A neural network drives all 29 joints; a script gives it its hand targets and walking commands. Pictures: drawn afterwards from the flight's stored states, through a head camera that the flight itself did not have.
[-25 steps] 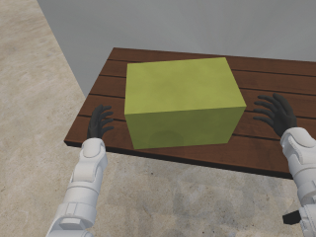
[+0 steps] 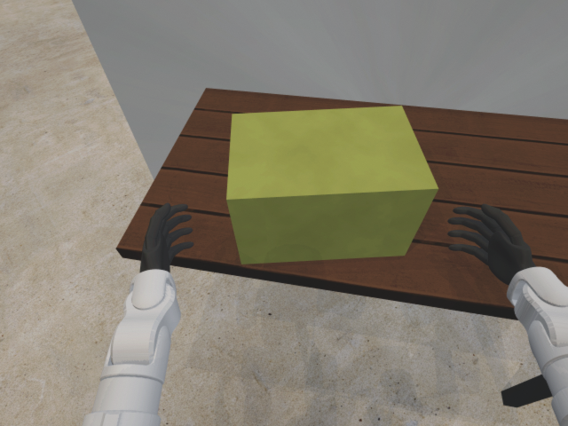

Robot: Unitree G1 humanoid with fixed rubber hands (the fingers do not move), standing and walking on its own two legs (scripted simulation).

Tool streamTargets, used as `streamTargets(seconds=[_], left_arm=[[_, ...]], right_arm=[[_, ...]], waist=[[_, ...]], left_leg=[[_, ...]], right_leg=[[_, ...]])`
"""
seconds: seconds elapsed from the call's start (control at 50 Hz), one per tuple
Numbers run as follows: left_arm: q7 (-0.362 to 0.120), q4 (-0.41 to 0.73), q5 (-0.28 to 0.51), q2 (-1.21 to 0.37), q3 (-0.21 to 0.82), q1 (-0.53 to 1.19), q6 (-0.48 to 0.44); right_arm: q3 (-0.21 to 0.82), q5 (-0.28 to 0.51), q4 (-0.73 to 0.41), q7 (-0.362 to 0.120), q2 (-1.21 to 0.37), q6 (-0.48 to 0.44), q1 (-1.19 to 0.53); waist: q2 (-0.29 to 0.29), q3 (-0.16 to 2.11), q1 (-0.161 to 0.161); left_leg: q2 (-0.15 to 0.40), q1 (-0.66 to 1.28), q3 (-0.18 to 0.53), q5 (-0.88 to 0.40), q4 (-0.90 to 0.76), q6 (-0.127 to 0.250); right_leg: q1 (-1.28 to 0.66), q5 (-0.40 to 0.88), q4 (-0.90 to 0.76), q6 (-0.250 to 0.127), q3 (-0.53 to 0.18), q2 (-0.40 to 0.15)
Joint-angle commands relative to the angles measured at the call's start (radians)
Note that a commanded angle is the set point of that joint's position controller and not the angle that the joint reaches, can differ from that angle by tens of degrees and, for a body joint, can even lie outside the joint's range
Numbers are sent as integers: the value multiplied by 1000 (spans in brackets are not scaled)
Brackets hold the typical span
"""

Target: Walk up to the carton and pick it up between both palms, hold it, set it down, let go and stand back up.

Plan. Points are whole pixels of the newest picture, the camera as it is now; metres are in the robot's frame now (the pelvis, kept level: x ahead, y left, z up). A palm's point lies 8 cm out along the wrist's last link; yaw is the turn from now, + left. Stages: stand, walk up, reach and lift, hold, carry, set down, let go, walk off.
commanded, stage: set down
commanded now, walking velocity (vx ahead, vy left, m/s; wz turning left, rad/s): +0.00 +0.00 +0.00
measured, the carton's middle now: (320, 186) +0.49 +0.00 +0.02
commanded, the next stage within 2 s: none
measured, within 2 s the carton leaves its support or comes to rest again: neither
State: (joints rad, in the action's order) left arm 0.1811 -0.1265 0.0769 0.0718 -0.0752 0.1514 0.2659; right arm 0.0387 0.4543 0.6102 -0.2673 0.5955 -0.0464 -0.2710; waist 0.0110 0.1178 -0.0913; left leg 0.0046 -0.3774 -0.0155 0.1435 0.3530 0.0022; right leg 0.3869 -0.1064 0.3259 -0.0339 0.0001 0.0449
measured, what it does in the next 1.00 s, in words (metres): stands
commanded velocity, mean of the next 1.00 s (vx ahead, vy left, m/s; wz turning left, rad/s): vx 0.00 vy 0.00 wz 0.00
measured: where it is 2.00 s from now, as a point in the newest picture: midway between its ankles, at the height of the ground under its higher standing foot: outside the picture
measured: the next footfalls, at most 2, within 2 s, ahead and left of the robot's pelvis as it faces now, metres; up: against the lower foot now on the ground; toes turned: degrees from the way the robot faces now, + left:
none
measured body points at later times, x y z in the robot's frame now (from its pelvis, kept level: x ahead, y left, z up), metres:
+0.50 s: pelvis +0.00 +0.00 +0.00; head +0.02 +0.00 +0.45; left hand +0.25 +0.22 +0.06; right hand +0.30 -0.27 +0.04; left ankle +0.01 +0.12 -0.75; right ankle +0.02 -0.09 -0.75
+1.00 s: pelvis +0.00 +0.00 +0.00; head +0.00 +0.00 +0.45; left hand +0.21 +0.21 +0.05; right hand +0.25 -0.27 +0.03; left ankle +0.01 +0.12 -0.75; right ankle +0.02 -0.09 -0.75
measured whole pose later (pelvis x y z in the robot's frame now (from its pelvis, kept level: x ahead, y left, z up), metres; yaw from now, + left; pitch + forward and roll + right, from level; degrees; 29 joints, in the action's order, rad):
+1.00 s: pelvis +0.00 +0.00 +0.00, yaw +0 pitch +6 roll +0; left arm 0.20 0.19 0.08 0.07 0.01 -0.28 0.27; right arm -0.04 0.45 0.30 -0.30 0.59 -0.03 0.19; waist -0.01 0.12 -0.08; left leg 0.00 -0.30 -0.02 0.15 0.35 0.00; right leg 0.31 -0.11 0.33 -0.04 0.00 0.04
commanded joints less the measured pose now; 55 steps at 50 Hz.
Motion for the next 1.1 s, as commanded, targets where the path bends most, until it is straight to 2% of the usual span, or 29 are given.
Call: streamTargets(seconds=[0.0, 0.02, 0.04, 0.06, 0.08, 0.1, 0.12, 0.14, 0.16, 0.18, 0.2, 0.24, 0.26, 0.3, 0.34, 0.36, 0.4, 0.48, 0.52, 0.58, 0.6, 0.62, 0.64, 0.66, 0.68, 0.82, 0.92, 1.02, 1.08], left_arm=[[-2, 341, -18, 60, -4, -96, -11], [-12, 248, -17, 112, -46, 99, -16], [-14, 362, -23, 73, -19, -107, -21], [-4, 383, -17, 118, -42, 55, -33], [-4, 357, -20, 89, -25, -47, -28], [-3, 281, -34, 123, -51, 139, -26], [10, 466, -15, 66, 8, -103, -36], [5, 432, 2, 90, 17, 20, -32], [7, 498, 5, 75, 26, -105, -31], [22, 507, 2, 100, 23, 26, -43], [16, 453, -8, 70, 28, -72, -27], [8, 498, -9, 59, 28, -168, -33], [13, 449, -21, 73, 0, -178, -28], [20, 492, -27, 70, 13, -166, -26], [15, 494, -14, 35, 39, -230, -15], [13, 477, -29, 60, 2, -272, -21], [12, 505, 4, 84, 25, -189, -35], [31, 592, -11, 52, 66, -278, -34], [32, 578, -25, 38, 64, -323, -37], [31, 584, -25, 63, 42, -354, -48], [32, 570, -37, 46, 66, -419, -45], [43, 552, -18, 66, 74, -217, -43], [33, 565, -32, 42, 63, -362, -38], [35, 574, -16, 63, 66, -305, -47], [41, 600, -23, 58, 88, -338, -48], [41, 581, -6, 56, 99, -355, -29], [12, 474, -47, 63, 72, -431, -21], [5, 480, -26, 70, 96, -431, -26], [5, 541, -35, 87, 81, -451, -46]], right_arm=[[-169, 21, -206, 4, 278, -42, -9], [-190, -4, -155, 4, 276, -31, -171], [-169, 28, -222, 6, 252, -43, 36], [-190, 17, -256, 8, 275, -51, -126], [-198, 11, -250, 7, 266, -52, -32], [-240, -14, -177, 1, 279, -26, -167], [-212, 19, -307, -2, 267, -56, 40], [-248, 3, -295, -2, 293, -54, -84], [-247, 3, -316, 0, 292, -57, 51], [-267, 5, -318, -7, 300, -62, -79], [-263, 14, -251, -15, 295, -54, 20], [-228, 19, -364, -9, 267, -64, 106], [-223, 13, -337, -6, 271, -60, 93], [-231, 17, -307, -15, 270, -44, 132], [-248, 18, -318, -18, 278, -41, 183], [-215, 35, -368, -16, 264, -45, 219], [-276, -6, -418, -11, 260, -58, 152], [-290, 16, -388, -34, 291, -52, 241], [-277, 21, -394, -37, 281, -56, 287], [-257, 20, -463, -27, 237, -59, 325], [-269, 20, -403, -30, 261, -54, 374], [-301, 11, -396, -41, 283, -47, 184], [-269, 6, -418, -39, 257, -53, 339], [-288, 9, -470, -41, 258, -55, 276], [-284, 7, -428, -40, 257, -49, 316], [-310, -4, -462, -41, 282, -23, 325], [-270, -35, -399, -27, 228, 0, 430], [-284, -43, -413, -24, 209, -3, 437], [-284, -38, -488, -17, 217, -29, 446]], waist=[[-185, 298, 113], [-171, 288, 100], [-183, 302, 120], [-136, 347, 90], [-153, 296, 108], [-138, 231, 109], [-135, 323, 108], [-153, 306, 120], [-160, 313, 149], [-123, 341, 126], [-131, 275, 139], [-169, 313, 143], [-199, 244, 109], [-129, 243, 112], [-180, 202, 139], [-181, 196, 107], [-205, 227, 125], [-111, 225, 133], [-157, 180, 126], [-142, 185, 102], [-153, 113, 122], [-109, 159, 116], [-151, 120, 118], [-183, 143, 120], [-138, 124, 123], [-166, 65, 129], [-144, 15, 128], [-144, 31, 151], [-130, 80, 134]], left_leg=[[24, 235, 42, -283, 7, -9], [9, 163, 21, -187, -9, -4], [15, 229, 46, -261, -1, -10], [14, 199, 30, -213, 5, -8], [14, 172, 46, -223, -5, -10], [12, 131, 36, -92, -25, -9], [23, 225, 53, -213, 0, -16], [23, 186, 61, -135, -5, -13], [24, 206, 62, -177, -3, -16], [29, 203, 60, -151, -3, -22], [31, 214, 66, -144, -4, -16], [20, 203, 56, -179, 6, -11], [18, 177, 52, -148, -14, -5], [28, 202, 52, -159, -18, -12], [28, 233, 63, -132, -27, -6], [16, 206, 56, -123, -28, -4], [21, 171, 54, -90, -26, -8], [37, 245, 71, -131, -27, -21], [41, 273, 66, -111, -30, -19], [26, 256, 42, -91, -34, -16], [34, 291, 62, -100, -45, -24], [37, 255, 58, -40, -45, -25], [38, 265, 66, -35, -42, -16], [33, 258, 54, -4, -44, -15], [35, 282, 41, -28, -51, -20], [43, 245, 64, 96, -73, -17], [39, 276, 58, 48, -68, -17], [35, 271, 49, 60, -65, -17], [23, 274, 37, -26, -50, -16]], right_leg=[[-404, 284, 5, -15, -106, -26], [-363, 193, 7, -12, -95, -26], [-420, 273, 1, -14, -103, -28], [-362, 216, 16, -21, -98, -28], [-413, 238, 13, -24, -99, -29], [-308, 75, -2, -20, -105, -38], [-399, 209, 2, -26, -113, -39], [-326, 167, 14, -27, -98, -25], [-389, 222, 16, -23, -99, -36], [-323, 179, 24, -34, -89, -26], [-335, 161, 8, -33, -98, -33], [-396, 207, 3, -24, -117, -44], [-367, 145, -5, -27, -125, -50], [-354, 133, -8, -25, -132, -53], [-319, 127, -22, -27, -116, -45], [-358, 109, -29, -23, -133, -57], [-332, 60, -22, -18, -135, -65], [-316, 127, -14, -41, -104, -46], [-275, 76, -41, -33, -111, -55], [-314, 42, -52, -32, -126, -65], [-268, 72, -54, -33, -108, -59], [-190, -22, -42, -39, -101, -53], [-258, -8, -59, -40, -120, -67], [-227, -37, -58, -32, -106, -61], [-225, -25, -60, -35, -102, -58], [-208, -180, -88, -34, -129, -70], [-226, -79, -91, -37, -129, -74], [-206, -125, -98, -30, -120, -76], [-258, -50, -82, -28, -118, -64]])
